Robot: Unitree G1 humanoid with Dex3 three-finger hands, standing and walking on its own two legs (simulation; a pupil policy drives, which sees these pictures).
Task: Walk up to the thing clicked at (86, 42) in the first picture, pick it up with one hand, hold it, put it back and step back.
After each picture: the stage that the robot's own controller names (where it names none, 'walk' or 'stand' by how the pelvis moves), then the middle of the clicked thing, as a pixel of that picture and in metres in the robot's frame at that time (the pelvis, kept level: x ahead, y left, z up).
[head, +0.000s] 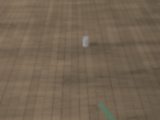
stand; (85, 41) +1.44 +0.01 -0.72
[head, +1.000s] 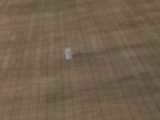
walk; (68, 53) +1.30 +0.29 -0.70
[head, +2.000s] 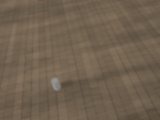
walk; (56, 84) +0.79 +0.36 -0.71
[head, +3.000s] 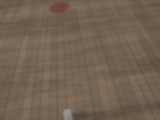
walk; (68, 115) +0.54 +0.21 -0.71
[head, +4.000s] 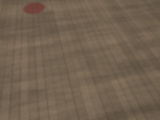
stand; out of the picture +0.42 +0.23 -0.71
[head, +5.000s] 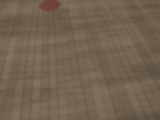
stand; out of the picture +0.40 +0.18 -0.71
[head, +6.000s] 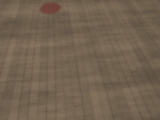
stand; out of the picture +0.39 +0.19 -0.72
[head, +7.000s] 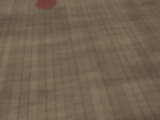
stand; out of the picture +0.36 +0.19 -0.72
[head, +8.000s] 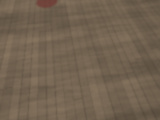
stand; out of the picture +0.39 +0.21 -0.72
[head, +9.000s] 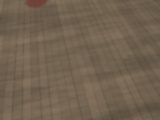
walk; out of the picture +0.38 +0.23 -0.70
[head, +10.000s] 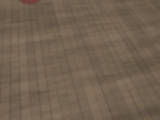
stand; out of the picture +0.31 +0.16 -0.71
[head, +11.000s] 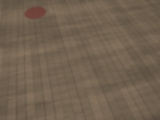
stand; out of the picture +0.30 +0.16 -0.73
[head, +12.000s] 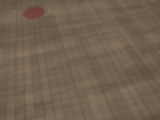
stand; out of the picture +0.30 +0.16 -0.73
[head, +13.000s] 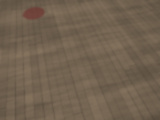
stand; out of the picture +0.30 +0.17 -0.73
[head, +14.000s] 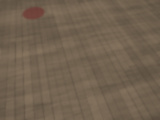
go down; out of the picture +0.29 +0.17 -0.73
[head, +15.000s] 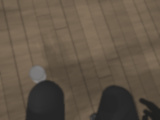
go down; (38, 74) +0.37 +0.20 -0.35
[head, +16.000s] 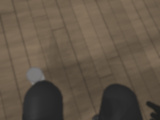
go down; (36, 77) +0.37 +0.21 -0.31
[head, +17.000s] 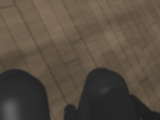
close in; out of the picture +0.36 +0.25 -0.22
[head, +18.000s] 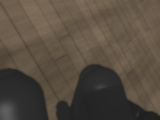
close; out of the picture +0.36 +0.25 -0.21
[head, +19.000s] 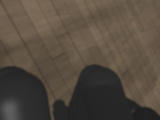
lift; out of the picture +0.36 +0.25 -0.22
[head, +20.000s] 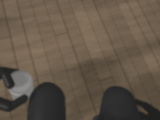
lift; (21, 87) +0.29 +0.23 -0.08
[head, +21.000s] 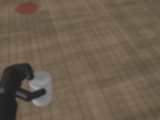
hold; (41, 88) +0.33 +0.15 +0.03
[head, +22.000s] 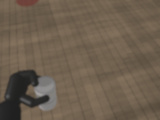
hold; (46, 93) +0.32 +0.15 -0.01
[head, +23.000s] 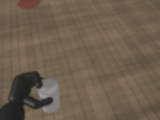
hold; (49, 95) +0.32 +0.14 -0.01
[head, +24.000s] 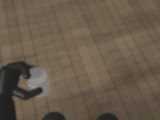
crouch; (38, 83) +0.35 +0.16 -0.07
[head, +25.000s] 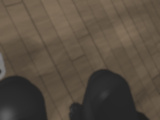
lower; out of the picture +0.38 +0.23 -0.21
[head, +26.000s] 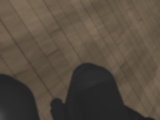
lower; out of the picture +0.38 +0.26 -0.22
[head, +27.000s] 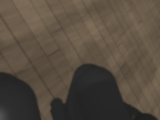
lower; out of the picture +0.38 +0.26 -0.22
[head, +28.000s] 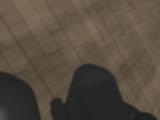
lower; out of the picture +0.38 +0.26 -0.22
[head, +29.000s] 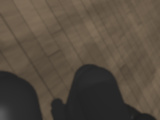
lower; out of the picture +0.37 +0.26 -0.22
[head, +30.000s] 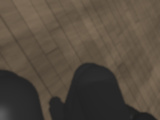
open; out of the picture +0.36 +0.26 -0.23
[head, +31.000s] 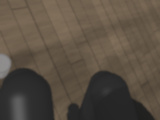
stand; out of the picture +0.37 +0.24 -0.25
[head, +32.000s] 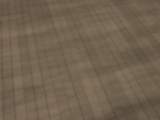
stand; out of the picture +0.32 +0.15 -0.62
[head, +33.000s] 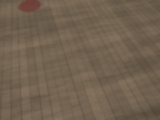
stand; out of the picture +0.32 +0.17 -0.66
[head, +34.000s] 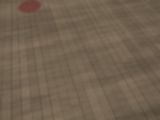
stand; out of the picture +0.32 +0.16 -0.67
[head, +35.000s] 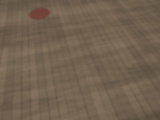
stand; out of the picture +0.36 +0.15 -0.72
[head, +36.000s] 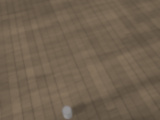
walk; (67, 112) +0.43 +0.15 -0.69
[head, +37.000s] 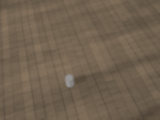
walk; (69, 80) +0.67 +0.16 -0.70
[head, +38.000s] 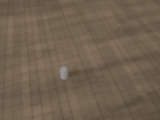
stand; (63, 73) +0.91 +0.21 -0.71
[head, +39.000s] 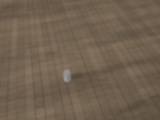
stand; (67, 75) +0.91 +0.18 -0.73
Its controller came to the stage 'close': yes
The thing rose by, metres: 0.70
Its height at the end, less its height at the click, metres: +0.00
